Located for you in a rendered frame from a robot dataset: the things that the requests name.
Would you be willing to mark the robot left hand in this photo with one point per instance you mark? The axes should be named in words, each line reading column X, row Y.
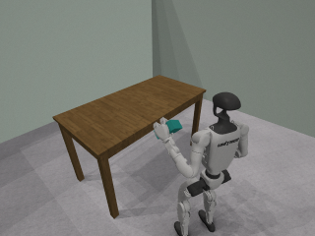
column 161, row 129

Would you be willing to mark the robot right upper arm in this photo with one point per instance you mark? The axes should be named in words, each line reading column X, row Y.
column 242, row 147

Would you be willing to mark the table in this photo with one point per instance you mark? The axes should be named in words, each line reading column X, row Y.
column 107, row 125

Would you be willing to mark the sponge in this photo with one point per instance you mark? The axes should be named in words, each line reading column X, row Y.
column 173, row 126

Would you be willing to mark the robot thigh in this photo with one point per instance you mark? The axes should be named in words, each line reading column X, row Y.
column 210, row 195
column 190, row 188

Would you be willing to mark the robot left thigh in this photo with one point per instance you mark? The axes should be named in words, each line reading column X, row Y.
column 190, row 188

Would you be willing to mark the left robot forearm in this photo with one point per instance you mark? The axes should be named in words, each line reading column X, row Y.
column 180, row 162

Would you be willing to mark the robot left upper arm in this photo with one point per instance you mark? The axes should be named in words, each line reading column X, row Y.
column 199, row 141

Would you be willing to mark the robot right thigh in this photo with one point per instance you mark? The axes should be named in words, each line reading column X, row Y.
column 210, row 195

